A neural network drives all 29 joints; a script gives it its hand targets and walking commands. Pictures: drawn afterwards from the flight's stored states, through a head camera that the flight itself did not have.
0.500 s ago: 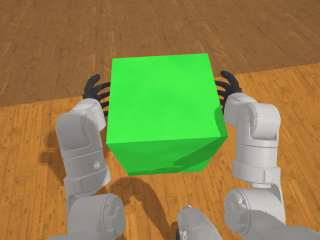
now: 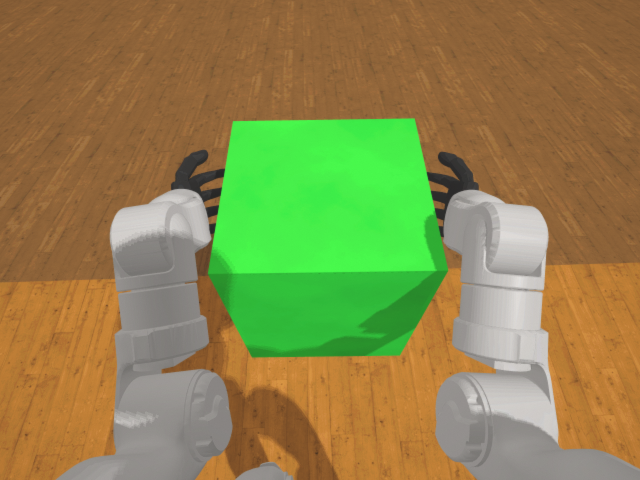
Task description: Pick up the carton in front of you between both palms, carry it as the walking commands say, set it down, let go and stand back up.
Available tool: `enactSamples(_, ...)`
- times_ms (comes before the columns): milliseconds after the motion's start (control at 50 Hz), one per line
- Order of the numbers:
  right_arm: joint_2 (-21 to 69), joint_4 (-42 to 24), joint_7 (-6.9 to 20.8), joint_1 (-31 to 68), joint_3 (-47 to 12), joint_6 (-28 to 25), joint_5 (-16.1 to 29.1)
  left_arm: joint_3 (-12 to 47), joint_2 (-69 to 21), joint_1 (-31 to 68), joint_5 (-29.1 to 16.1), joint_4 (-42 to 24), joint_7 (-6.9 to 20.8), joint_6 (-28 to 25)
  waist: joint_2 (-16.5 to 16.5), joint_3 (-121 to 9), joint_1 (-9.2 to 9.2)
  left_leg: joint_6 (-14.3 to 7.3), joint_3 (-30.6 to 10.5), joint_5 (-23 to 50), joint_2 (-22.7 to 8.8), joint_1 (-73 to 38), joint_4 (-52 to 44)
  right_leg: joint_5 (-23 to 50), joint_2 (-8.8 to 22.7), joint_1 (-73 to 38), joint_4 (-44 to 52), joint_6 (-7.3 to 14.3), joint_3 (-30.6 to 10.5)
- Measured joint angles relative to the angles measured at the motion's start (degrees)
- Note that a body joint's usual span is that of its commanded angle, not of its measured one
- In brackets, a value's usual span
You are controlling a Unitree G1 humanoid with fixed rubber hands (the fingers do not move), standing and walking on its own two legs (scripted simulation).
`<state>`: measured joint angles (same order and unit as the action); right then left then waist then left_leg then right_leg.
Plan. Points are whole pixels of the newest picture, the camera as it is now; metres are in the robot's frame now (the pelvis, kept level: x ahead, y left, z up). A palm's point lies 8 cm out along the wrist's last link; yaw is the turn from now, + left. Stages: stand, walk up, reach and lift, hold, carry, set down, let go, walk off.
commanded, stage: carry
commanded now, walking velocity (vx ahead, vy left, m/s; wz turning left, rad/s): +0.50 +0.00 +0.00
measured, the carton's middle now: (324, 250) +0.37 +0.01 +0.10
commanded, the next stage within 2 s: none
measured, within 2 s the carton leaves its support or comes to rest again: neither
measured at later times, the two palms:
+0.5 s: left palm (218, 63) +0.65 +0.16 +0.22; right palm (408, 45) +0.69 -0.13 +0.23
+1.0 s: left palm out of the picture +1.00 +0.12 +0.28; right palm out of the picture +0.96 -0.18 +0.28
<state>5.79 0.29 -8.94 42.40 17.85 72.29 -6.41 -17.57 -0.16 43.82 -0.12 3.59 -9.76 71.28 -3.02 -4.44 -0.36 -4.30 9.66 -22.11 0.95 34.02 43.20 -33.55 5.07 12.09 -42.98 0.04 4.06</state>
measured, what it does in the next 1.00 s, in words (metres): climbs: right foot 0.04 m higher, then left foot 0.04 m higher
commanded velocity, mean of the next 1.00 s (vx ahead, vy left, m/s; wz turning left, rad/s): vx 0.50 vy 0.00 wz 0.00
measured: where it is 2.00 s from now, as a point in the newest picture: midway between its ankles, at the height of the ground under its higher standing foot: (314, 199)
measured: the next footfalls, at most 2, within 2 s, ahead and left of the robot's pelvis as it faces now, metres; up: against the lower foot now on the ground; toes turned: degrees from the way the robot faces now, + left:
right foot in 0.34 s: +0.39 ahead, -0.11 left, +0.04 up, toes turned -6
left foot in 0.70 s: +0.62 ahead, +0.10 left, +0.08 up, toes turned +6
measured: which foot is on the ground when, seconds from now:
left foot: down 0.00-0.36, up 0.38-0.68, down 0.70-1.00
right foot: up 0.00-0.32, down 0.34-0.70, up 0.72-1.00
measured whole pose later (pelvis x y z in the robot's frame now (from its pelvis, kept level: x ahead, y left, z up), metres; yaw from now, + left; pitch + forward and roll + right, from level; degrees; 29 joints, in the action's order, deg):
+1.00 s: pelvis +0.62 +0.02 +0.13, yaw -1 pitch +5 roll -1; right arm 3.1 -1.6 -11.5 40.1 14.8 70.1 0.8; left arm -19.2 -5.3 39.7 6.1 -4.5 -7.5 70.3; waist 0.9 -1.9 7.5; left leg -2.7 7.1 -28.0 0.0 12.0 25.7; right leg -23.3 1.8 42.8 -56.8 2.7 4.1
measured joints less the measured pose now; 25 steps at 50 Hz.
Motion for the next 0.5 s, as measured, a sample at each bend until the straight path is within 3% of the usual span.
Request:
enactSamples(60, -0.22, 1.11, -0.93, -2.13, -1.46, 0.10, 1.09, -1.56, -1.32, -1.39, 1.85, 0.59, 0.95, 0.45, 1.87, 0.73, 4.61, 0.07, -0.85, -2.93, 0.46, -4.53, -2.22, 3.68, -3.71, 11.16, -25.48, 0.80, -3.92)
enactSamples(100, -1.03, 0.41, -1.49, -3.46, -1.96, 0.04, 2.97, -2.38, -2.93, -1.74, 3.52, -0.27, 1.23, 0.56, 2.59, 1.64, 6.46, 0.37, -1.50, -2.87, 0.40, -8.06, -5.98, 6.18, -4.83, 18.06, -32.56, 1.87, -3.51)
enactSamples(160, -2.03, -0.85, -2.50, -3.71, -2.44, -0.90, 5.32, -2.69, -4.69, -2.33, 5.27, -3.32, 1.80, -0.04, 3.36, 2.87, 7.81, 0.33, -1.98, -3.41, -0.11, -13.25, -11.09, 7.50, -4.85, 25.83, -31.17, 2.91, -2.12)
enactSamples(240, -2.84, -2.22, -2.73, -1.89, -2.50, -1.87, 7.06, -2.24, -5.34, -3.03, 5.97, -8.12, 2.08, -0.51, 3.82, 3.18, 7.90, 1.11, -2.49, -5.07, -0.70, -19.98, -16.46, 9.23, -3.57, 30.37, -17.60, 2.72, -0.48)
enactSamples(300, -3.17, -1.81, -2.70, -0.01, -2.38, -1.52, 7.22, -1.76, -4.91, -3.19, 5.96, -9.52, 2.16, -0.24, 4.51, 2.12, 6.47, 2.49, -2.87, -7.87, -1.75, -24.92, -18.46, 10.73, -3.63, 28.18, -4.34, 2.79, 1.92)
enactSamples(340, -4.04, -1.18, -2.55, 0.93, -1.88, -0.68, 7.19, -1.16, -4.75, -2.13, 6.03, -7.96, 2.01, -0.18, 5.77, 1.61, 4.37, 3.20, -3.29, -11.57, -3.94, -26.52, -14.34, 14.78, -5.31, 23.66, 2.41, 3.50, 4.56)
enactSamples(380, -5.17, -0.53, -1.90, 0.71, -0.93, -0.18, 7.25, 0.21, -4.87, -1.09, 6.17, -5.23, 1.34, -0.61, 5.91, 1.68, 1.21, 3.09, -5.46, -8.78, -5.29, -21.76, 1.65, 12.60, -6.20, 21.34, 0.48, 3.77, 5.80)
enactSamples(440, -4.31, 0.44, -0.82, 0.26, 0.78, 0.84, 5.70, 1.38, -4.49, -2.22, 4.57, -4.01, 0.29, 0.31, 3.74, 2.02, -3.38, 2.30, -8.95, -7.11, -1.72, -9.82, 28.32, 8.99, -6.57, 16.71, 3.28, 3.78, 4.63)
enactSamples(500, -2.02, -0.65, 0.02, 0.12, 2.34, 1.37, 3.30, 1.67, -3.57, -3.68, 1.92, -4.76, -0.73, 0.59, 2.83, 2.80, -6.08, 1.23, -8.14, -5.30, -0.75, -0.32, 34.00, 8.97, -6.24, 11.29, 8.81, 3.28, 3.55)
